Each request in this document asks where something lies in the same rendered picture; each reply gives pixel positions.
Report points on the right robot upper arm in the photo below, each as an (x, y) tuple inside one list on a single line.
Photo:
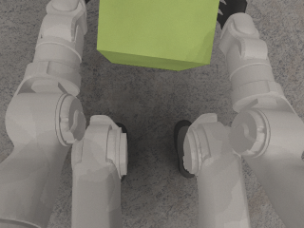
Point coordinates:
[(272, 143)]

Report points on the left robot foot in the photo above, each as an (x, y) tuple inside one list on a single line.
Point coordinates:
[(123, 131)]

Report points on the right robot shin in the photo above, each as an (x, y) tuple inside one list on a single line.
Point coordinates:
[(204, 119)]

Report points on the carton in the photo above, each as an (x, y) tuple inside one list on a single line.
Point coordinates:
[(163, 34)]

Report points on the robot right hand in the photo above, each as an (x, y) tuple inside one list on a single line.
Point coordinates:
[(231, 7)]

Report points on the left robot upper arm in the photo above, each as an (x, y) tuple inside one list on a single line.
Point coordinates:
[(42, 127)]

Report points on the left robot forearm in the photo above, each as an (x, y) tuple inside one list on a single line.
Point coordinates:
[(58, 52)]

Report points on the right robot forearm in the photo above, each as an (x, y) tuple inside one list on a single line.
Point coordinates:
[(249, 68)]

